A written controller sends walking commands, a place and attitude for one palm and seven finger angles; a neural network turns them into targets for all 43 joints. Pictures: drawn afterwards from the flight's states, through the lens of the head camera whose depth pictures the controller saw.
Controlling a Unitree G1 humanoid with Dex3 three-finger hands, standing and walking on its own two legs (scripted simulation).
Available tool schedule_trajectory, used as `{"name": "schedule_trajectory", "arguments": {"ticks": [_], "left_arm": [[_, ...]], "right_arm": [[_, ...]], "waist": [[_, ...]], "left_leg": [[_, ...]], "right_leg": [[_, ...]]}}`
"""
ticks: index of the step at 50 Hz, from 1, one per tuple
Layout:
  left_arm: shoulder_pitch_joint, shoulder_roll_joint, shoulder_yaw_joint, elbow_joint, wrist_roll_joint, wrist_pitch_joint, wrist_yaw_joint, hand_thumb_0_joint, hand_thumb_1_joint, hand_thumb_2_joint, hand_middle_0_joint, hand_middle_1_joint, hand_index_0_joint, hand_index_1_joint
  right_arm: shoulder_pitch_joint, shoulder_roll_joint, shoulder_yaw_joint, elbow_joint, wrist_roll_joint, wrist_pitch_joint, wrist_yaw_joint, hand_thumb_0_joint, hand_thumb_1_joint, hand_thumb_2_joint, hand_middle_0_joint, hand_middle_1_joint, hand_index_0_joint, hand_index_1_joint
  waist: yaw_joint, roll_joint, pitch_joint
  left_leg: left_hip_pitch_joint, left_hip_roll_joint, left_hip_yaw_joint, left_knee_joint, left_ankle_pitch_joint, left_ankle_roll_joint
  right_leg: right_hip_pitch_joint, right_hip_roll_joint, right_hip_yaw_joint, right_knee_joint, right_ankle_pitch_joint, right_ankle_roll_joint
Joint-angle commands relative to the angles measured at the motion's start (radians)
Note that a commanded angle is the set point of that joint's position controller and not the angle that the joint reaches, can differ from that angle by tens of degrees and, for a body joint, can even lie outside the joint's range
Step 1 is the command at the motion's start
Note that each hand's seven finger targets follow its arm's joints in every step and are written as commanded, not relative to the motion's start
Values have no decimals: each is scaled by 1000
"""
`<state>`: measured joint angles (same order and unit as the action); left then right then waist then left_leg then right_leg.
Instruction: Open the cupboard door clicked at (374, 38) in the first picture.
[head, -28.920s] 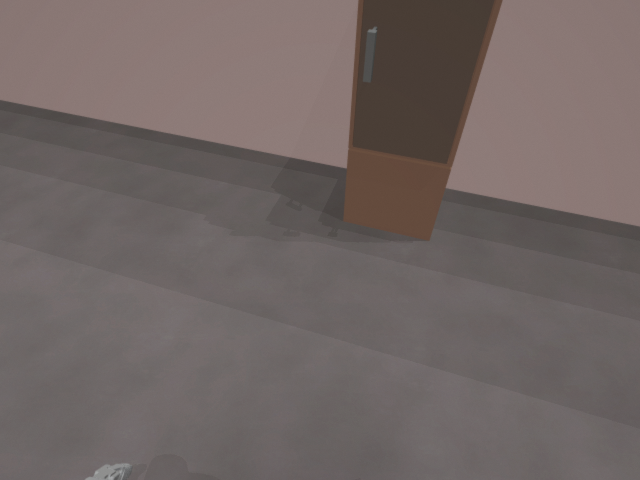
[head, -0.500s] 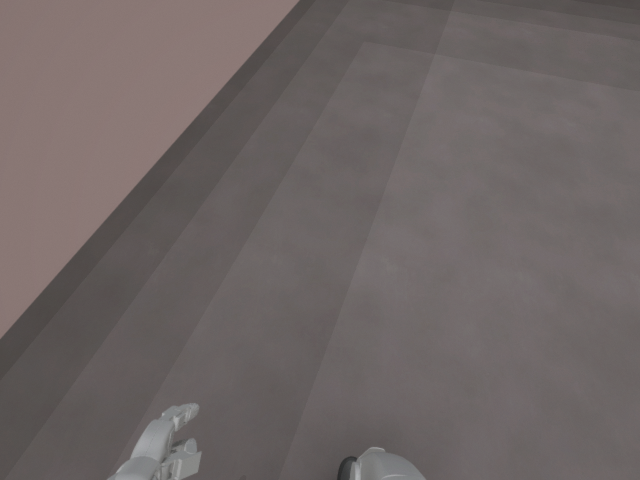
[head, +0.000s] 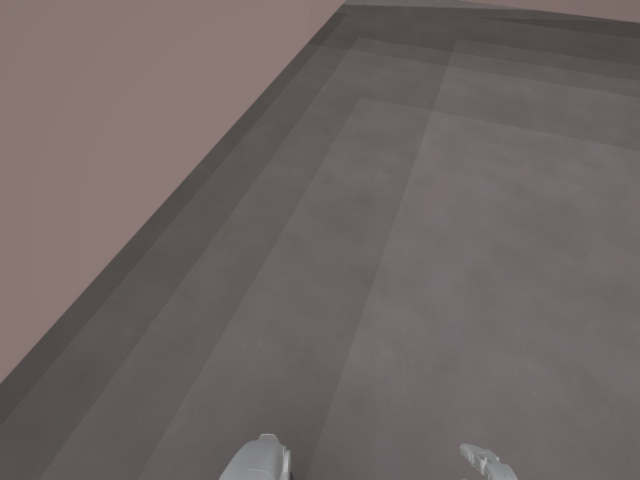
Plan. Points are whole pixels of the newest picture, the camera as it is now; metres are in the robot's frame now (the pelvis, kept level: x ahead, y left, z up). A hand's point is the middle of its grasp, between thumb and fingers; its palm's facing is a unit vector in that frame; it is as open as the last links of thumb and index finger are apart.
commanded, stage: walk to a spot facing it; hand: left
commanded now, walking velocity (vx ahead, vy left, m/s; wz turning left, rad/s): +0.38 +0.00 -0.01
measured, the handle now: out of the picture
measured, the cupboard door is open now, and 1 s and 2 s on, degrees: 53 53 53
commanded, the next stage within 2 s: turn to face it in 0.34 s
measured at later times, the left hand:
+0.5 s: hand (250, 316) +0.39 +0.18 -0.16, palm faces -0.14 -0.96 -0.23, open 7.3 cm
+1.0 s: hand (252, 301) +0.45 +0.20 -0.20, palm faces +0.21 -0.96 -0.17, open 7.2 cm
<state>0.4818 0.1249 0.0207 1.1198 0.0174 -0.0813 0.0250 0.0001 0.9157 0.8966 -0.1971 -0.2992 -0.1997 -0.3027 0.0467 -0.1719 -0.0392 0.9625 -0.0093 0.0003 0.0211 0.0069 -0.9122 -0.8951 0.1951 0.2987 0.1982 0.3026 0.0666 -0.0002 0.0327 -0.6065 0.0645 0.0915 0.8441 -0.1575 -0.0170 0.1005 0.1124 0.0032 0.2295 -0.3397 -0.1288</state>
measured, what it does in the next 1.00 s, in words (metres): walks ahead: left foot, then right foot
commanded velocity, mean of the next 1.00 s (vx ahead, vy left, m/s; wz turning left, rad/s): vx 0.13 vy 0.00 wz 0.27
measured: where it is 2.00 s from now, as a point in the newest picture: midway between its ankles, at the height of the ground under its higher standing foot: (369, 407)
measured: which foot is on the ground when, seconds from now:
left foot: up 0.00-0.10, down 0.12-0.56, up 0.58-0.92, down 0.94-1.00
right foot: down 0.00-0.10, up 0.12-0.52, down 0.54-0.94, up 0.96-1.00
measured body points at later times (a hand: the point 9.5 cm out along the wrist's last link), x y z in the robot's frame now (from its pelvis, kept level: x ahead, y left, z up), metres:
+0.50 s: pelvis +0.26 -0.01 +0.00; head +0.30 -0.01 +0.45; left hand +0.40 +0.23 -0.14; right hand +0.12 -0.22 -0.14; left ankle +0.16 +0.10 -0.73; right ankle +0.38 -0.14 -0.71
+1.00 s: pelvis +0.39 -0.01 -0.02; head +0.41 +0.04 +0.43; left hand +0.44 +0.25 -0.18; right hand +0.53 -0.25 -0.13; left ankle +0.42 +0.09 -0.74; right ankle +0.37 -0.15 -0.70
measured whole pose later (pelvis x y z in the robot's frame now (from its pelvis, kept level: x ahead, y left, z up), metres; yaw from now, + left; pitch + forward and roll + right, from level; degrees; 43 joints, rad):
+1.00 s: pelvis +0.39 -0.01 -0.02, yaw +12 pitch +1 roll -2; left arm 0.14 0.23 0.07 0.95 0.02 0.04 0.01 -0.02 0.93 0.90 -0.20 -0.30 -0.20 -0.30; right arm 0.16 -0.21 -0.06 0.91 -0.03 0.01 0.00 0.00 -0.91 -0.89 0.19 0.30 0.20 0.30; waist -0.03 -0.06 0.04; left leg -0.45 0.06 0.11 0.74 -0.31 0.06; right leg -0.39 -0.11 -0.16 0.98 -0.55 0.06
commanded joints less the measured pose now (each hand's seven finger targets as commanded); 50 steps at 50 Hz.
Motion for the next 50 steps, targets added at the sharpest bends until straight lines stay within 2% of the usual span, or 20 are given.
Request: {"name": "schedule_trajectory", "arguments": {"ticks": [1,4,5,6,7,9,13,19,23,26,27,28,29,36,44,45,46,47,48,50], "left_arm": [[79,164,32,-6,0,-22,14,0,900,900,-200,-300,-200,-300],[18,175,37,-6,-5,-28,8,0,900,900,-200,-300,-200,-300],[34,135,34,-29,-19,-29,0,0,900,900,-200,-300,-200,-300],[49,84,16,-61,-30,-32,-10,0,900,900,-200,-300,-200,-300],[-32,122,28,-72,-16,-23,-5,0,900,900,-200,-300,-200,-300],[-106,94,34,-95,7,-3,-20,0,900,900,-200,-300,-200,-300],[-91,24,31,-91,17,41,-45,0,900,900,-200,-300,-200,-300],[-292,44,28,-146,8,51,-58,0,900,900,-200,-300,-200,-300],[-399,77,21,-172,5,50,-57,0,900,900,-200,-300,-200,-300],[-184,152,34,-113,8,24,-40,0,900,900,-200,-300,-200,-300],[-49,242,58,-74,13,10,-24,0,900,900,-200,-300,-200,-300],[23,316,70,-58,1,8,-20,0,900,900,-200,-300,-200,-300],[-23,308,60,-86,-8,20,-10,0,900,900,-200,-300,-200,-300],[-327,182,43,-184,-2,37,3,0,900,900,-200,-300,-200,-300],[-320,202,79,-211,9,59,-3,0,900,900,-200,-300,-200,-300],[-324,200,80,-221,3,67,-4,0,900,900,-200,-300,-200,-300],[-309,156,74,-248,-7,77,-9,0,900,900,-200,-300,-200,-300],[-357,135,57,-293,-7,88,-9,0,900,900,-200,-300,-200,-300],[-395,168,60,-315,3,95,-8,0,900,900,-200,-300,-200,-300],[-407,161,71,-292,12,94,-13,0,900,900,-200,-300,-200,-300]], "right_arm": [[-45,-53,-9,-65,-2,-39,-4,0,-900,-900,200,300,200,300],[287,-119,-28,45,-13,-51,-29,0,-900,-900,200,300,200,300],[433,-199,-50,71,-34,-57,-40,0,-900,-900,200,300,200,300],[505,-251,-55,82,-31,-59,-45,0,-900,-900,200,300,200,300],[422,-228,-49,73,-13,-52,-45,0,-900,-900,200,300,200,300],[284,-125,-27,34,-14,-65,-48,0,-900,-900,200,300,200,300],[327,-76,-4,76,-11,-106,-53,0,-900,-900,200,300,200,300],[428,-93,1,117,-13,-92,-46,0,-900,-900,200,300,200,300],[500,-100,13,148,-19,-75,-53,0,-900,-900,200,300,200,300],[481,-104,17,153,-1,-72,-55,0,-900,-900,200,300,200,300],[485,-81,17,138,11,-75,-50,0,-900,-900,200,300,200,300],[548,-73,9,123,25,-67,-58,0,-900,-900,200,300,200,300],[504,-96,8,111,24,-53,-59,0,-900,-900,200,300,200,300],[405,8,3,92,0,25,-27,0,-900,-900,200,300,200,300],[250,-51,-25,-28,-11,23,-5,0,-900,-900,200,300,200,300],[312,-98,-36,-20,-13,17,-4,0,-900,-900,200,300,200,300],[364,-207,-60,-25,-23,6,-10,0,-900,-900,200,300,200,300],[389,-293,-75,-33,-24,6,-25,0,-900,-900,200,300,200,300],[379,-309,-76,-36,-23,11,-33,0,-900,-900,200,300,200,300],[267,-265,-65,-78,-22,1,-44,0,-900,-900,200,300,200,300]], "waist": [[-56,-77,61],[-212,-66,-69],[-253,62,-169],[-218,216,-259],[-181,73,-147],[-105,33,91],[-39,64,43],[-81,128,60],[-106,94,95],[5,45,-50],[52,-104,-191],[41,-234,-336],[36,-166,-301],[-115,-132,-60],[-102,-100,-39],[-140,5,-75],[-157,315,-105],[-182,438,-124],[-178,274,-136],[-124,215,-103]], "left_leg": [[64,-77,68,-145,-91,46],[556,-81,29,-280,25,119],[790,160,-305,-304,48,232],[875,418,-669,-470,114,358],[722,431,-698,-563,-41,368],[402,336,-527,-652,-240,267],[378,206,-170,-645,195,190],[430,150,-10,-630,356,134],[465,184,-18,-574,489,128],[382,139,-33,-275,606,81],[187,50,15,-34,316,40],[90,-58,24,286,-489,-2],[120,-11,-71,377,-509,7],[170,54,-27,250,-239,-38],[281,18,41,-177,-118,-30],[400,19,13,-294,1,-21],[484,212,-300,-428,248,81],[507,402,-565,-498,520,223],[472,416,-531,-501,362,262],[401,305,-487,-514,232,197]], "right_leg": [[27,-322,118,124,1202,21],[-211,-267,52,490,1145,62],[-466,-175,4,793,723,94],[-632,-55,-15,1149,-126,91],[-697,-111,65,1249,-154,72],[-777,-182,62,1225,-16,93],[-701,-214,20,993,89,124],[-622,-190,-96,573,247,115],[-535,-159,-114,428,243,87],[-123,-154,-95,304,417,72],[159,-353,98,353,775,10],[284,-642,305,279,1060,-124],[144,-644,256,214,1028,-145],[-363,-468,-129,92,616,4],[-367,-472,-197,252,335,57],[-410,-445,-227,377,250,92],[-564,-313,-256,616,-79,172],[-712,-204,-152,857,-405,215],[-703,-214,-33,976,-322,194],[-759,-218,0,1049,-162,205]]}}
